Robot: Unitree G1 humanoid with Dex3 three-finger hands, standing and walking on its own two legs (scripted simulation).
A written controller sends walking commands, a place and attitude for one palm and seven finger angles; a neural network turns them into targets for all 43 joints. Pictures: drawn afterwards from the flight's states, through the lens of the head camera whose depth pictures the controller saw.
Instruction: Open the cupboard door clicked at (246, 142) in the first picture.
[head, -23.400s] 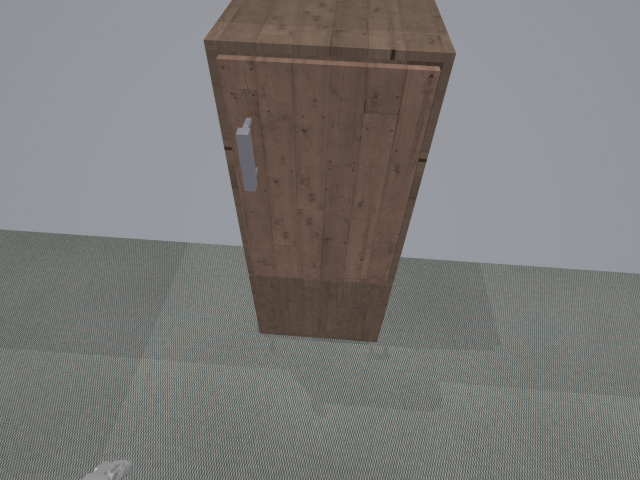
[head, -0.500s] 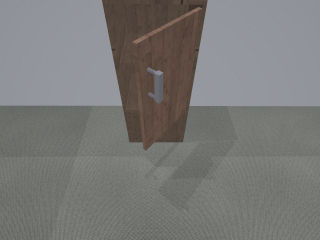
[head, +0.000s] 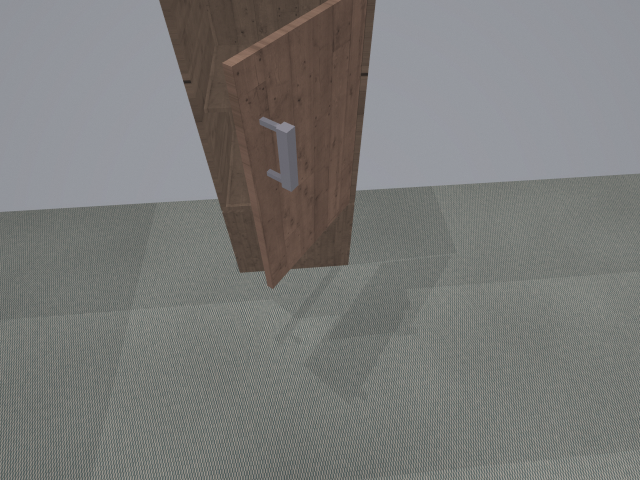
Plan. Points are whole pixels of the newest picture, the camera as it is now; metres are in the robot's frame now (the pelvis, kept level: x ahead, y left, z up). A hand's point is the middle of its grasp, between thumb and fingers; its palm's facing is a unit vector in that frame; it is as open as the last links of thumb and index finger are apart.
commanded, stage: walk to a spot facing it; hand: left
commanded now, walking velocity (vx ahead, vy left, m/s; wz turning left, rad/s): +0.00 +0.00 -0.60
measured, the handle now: (278, 154) +0.61 +0.12 +0.03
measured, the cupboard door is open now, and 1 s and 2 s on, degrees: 50 50 50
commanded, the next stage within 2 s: none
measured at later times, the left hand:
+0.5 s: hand out of the picture +0.09 +0.14 -0.16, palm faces -0.18 -0.95 -0.26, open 7.4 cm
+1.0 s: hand (266, 414) +0.23 +0.10 -0.16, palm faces -0.53 -0.81 -0.24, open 7.4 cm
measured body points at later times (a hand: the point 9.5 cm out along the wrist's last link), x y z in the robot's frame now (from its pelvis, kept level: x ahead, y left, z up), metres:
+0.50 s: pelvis +0.00 -0.05 +0.01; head +0.06 -0.08 +0.45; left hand +0.10 +0.19 -0.14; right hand +0.08 -0.33 -0.14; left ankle +0.02 +0.12 -0.67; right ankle -0.01 -0.13 -0.74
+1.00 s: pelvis +0.02 -0.03 +0.00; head +0.09 -0.06 +0.44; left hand +0.26 +0.15 -0.14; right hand -0.08 -0.26 -0.14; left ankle +0.06 +0.11 -0.74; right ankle -0.04 -0.14 -0.71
